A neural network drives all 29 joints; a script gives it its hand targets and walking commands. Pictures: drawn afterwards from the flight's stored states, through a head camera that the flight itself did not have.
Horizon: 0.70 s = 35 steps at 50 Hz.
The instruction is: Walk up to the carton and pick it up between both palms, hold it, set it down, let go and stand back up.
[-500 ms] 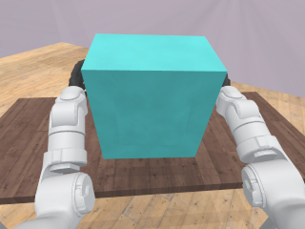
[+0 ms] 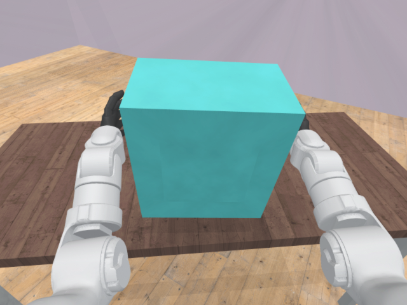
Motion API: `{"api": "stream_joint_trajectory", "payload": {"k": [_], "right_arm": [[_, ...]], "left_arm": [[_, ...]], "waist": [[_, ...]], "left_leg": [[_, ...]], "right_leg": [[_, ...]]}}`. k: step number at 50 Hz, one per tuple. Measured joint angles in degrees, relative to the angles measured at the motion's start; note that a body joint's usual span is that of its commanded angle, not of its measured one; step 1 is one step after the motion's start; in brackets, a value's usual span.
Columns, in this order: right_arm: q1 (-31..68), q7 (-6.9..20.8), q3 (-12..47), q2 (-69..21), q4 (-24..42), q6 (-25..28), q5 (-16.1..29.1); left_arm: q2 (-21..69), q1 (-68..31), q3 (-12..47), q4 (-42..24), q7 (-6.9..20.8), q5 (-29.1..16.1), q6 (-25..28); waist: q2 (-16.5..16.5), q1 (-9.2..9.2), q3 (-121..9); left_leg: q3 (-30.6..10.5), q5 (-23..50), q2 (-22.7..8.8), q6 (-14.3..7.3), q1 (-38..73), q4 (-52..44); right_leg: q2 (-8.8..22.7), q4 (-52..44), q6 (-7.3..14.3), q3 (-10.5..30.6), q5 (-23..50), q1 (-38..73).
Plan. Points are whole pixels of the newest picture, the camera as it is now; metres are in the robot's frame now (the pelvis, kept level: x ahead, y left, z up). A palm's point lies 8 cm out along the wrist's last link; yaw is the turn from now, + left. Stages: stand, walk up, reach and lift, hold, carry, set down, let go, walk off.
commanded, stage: set down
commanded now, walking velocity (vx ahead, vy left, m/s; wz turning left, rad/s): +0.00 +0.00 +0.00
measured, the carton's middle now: (205, 145) +0.41 -0.03 +0.16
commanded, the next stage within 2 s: none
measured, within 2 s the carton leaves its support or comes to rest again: rests again in 1.82 s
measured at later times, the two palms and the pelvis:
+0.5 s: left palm (113, 139) +0.40 +0.15 +0.20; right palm (297, 133) +0.37 -0.21 +0.20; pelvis +0.01 +0.00 +0.00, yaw +1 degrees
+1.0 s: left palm (126, 153) +0.41 +0.14 +0.16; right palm (298, 153) +0.37 -0.23 +0.15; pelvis +0.00 +0.00 +0.00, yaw +0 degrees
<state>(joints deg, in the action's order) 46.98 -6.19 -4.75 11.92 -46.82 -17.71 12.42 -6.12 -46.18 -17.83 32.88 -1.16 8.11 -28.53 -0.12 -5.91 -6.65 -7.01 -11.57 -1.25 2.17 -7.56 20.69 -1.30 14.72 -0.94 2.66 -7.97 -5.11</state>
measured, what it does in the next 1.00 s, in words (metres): stands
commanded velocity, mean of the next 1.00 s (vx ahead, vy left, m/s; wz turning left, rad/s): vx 0.00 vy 0.00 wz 0.00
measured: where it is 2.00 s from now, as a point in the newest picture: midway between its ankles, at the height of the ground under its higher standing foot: outside the picture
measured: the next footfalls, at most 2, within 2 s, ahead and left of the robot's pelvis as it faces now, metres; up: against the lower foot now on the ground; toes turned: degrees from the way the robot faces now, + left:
none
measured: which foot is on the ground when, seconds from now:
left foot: down 0.00-1.00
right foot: down 0.00-1.00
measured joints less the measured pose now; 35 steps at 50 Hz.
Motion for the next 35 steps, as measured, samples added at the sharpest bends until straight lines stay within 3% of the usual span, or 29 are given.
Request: {"api": "stream_joint_trajectory", "payload": {"k": [14, 22, 29, 35], "right_arm": [[-1.5, 0.1, -1.3, -1.3, 0.3, 1.2, -2.5], [-5.0, -0.5, 0.1, -0.4, 6.4, 1.0, -0.2], [-1.3, 1.8, -5.6, -2.9, -1.0, 0.3, -6.8], [-4.4, 2.9, -6.7, -3.7, 0.7, 4.7, -7.8]], "left_arm": [[0.0, 1.6, -0.1, 1.8, 0.1, -0.8, 3.2], [0.0, 5.8, 3.6, -3.4, -1.4, -3.2, 3.8], [0.9, 2.9, -0.5, 3.6, 0.9, 2.1, 2.7], [0.7, 5.4, 2.6, 2.0, -0.7, -0.3, 5.7]], "waist": [[-0.6, -0.17, 0.4], [-0.3, -0.64, -1.8], [-2.0, -0.66, -0.1], [-1.6, -0.56, 0.0]], "left_leg": [[-0.3, 0.2, -0.1, 0.3, -0.3, -0.6], [-0.8, -0.8, -0.2, 0.2, -1.3, 0.8], [-0.2, 0.3, 0.5, -0.1, 1.2, -1.3], [-0.2, 0.6, 0.4, 0.1, -0.9, -0.9]], "right_leg": [[0.0, 0.2, 0.3, -0.7, -0.3, -0.6], [-0.2, -0.6, 0.2, -1.4, -0.4, -0.3], [0.8, 0.6, 0.0, -1.0, -0.9, 0.6], [0.7, -0.1, -0.1, -1.3, -0.2, -1.0]]}}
